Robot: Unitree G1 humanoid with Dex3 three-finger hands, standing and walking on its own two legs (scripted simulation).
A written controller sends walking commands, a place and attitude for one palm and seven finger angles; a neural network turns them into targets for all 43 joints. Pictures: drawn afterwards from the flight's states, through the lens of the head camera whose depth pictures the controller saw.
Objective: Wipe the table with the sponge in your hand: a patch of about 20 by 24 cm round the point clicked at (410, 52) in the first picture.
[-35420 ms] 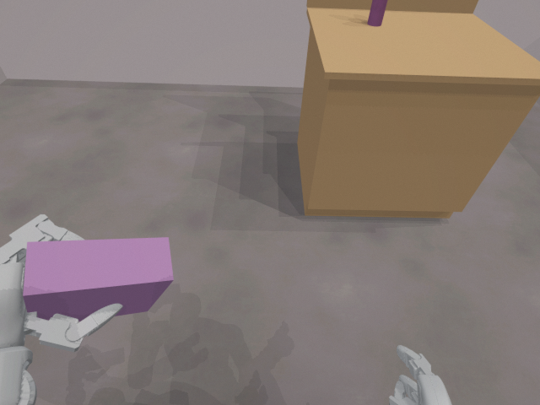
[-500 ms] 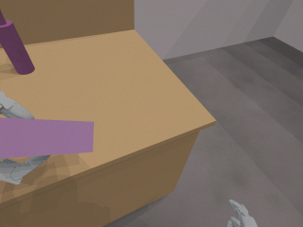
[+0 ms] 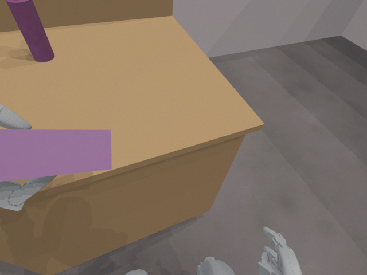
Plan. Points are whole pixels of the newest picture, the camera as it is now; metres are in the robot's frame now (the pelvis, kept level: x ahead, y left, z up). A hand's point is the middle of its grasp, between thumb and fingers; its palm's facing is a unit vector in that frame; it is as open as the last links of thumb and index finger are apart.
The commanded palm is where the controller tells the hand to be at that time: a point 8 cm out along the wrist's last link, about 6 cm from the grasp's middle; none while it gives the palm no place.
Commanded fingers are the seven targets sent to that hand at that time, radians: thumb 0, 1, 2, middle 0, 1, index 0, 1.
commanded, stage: step back with the hand held close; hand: left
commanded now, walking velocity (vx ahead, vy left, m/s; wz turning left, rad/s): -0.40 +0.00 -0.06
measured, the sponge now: (62, 148) +0.24 +0.20 +0.21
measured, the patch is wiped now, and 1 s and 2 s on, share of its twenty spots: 1.00 1.00 1.00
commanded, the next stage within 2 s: stop stepping back and stand still in 0.20 s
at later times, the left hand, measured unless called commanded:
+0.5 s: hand out of the picture +0.08 +0.24 +0.24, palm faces +0.49 -0.80 -0.34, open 9.5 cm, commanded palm +0.02 +0.26 +0.26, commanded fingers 0.00 0.10 1.30 -1.20 -1.60 -1.20 -1.60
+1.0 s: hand out of the picture +0.02 +0.20 +0.24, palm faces +0.45 -0.81 -0.38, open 9.5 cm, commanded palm -0.03 +0.23 +0.26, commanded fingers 0.00 0.10 1.30 -1.20 -1.60 -1.20 -1.60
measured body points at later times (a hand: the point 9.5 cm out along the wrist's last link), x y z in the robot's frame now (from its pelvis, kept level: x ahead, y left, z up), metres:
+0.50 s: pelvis -0.14 -0.02 +0.00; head -0.15 +0.02 +0.45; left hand +0.05 +0.28 +0.25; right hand +0.02 -0.27 -0.06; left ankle -0.16 +0.10 -0.72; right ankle -0.07 -0.13 -0.67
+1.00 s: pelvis -0.20 -0.04 +0.00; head -0.24 -0.03 +0.45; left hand -0.01 +0.24 +0.25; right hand -0.06 -0.27 -0.07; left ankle -0.19 +0.08 -0.72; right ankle -0.16 -0.14 -0.70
